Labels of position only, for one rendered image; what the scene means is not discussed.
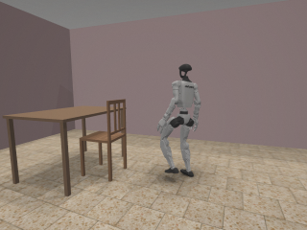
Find robot left hand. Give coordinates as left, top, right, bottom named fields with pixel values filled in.
left=157, top=118, right=167, bottom=134

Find robot right foot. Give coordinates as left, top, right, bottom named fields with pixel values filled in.
left=180, top=169, right=194, bottom=177

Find humanoid robot torso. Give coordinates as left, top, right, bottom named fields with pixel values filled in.
left=177, top=80, right=195, bottom=125

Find chair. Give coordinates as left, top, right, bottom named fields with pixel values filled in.
left=79, top=99, right=127, bottom=182

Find right robot forearm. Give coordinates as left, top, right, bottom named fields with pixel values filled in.
left=193, top=103, right=201, bottom=120

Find robot right hand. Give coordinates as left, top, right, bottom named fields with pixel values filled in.
left=190, top=118, right=199, bottom=132

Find right robot upper arm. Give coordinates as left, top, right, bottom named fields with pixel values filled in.
left=193, top=83, right=201, bottom=105

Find left robot upper arm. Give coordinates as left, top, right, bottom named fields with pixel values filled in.
left=172, top=80, right=181, bottom=104

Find table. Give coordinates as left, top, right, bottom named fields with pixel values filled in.
left=2, top=105, right=127, bottom=196

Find left robot forearm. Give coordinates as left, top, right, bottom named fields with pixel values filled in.
left=163, top=98, right=176, bottom=121

